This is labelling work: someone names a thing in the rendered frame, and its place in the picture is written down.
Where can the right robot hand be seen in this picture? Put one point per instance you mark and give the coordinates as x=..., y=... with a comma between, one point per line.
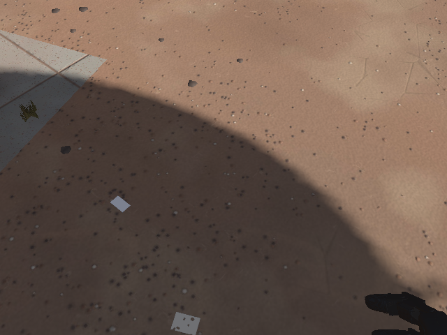
x=410, y=308

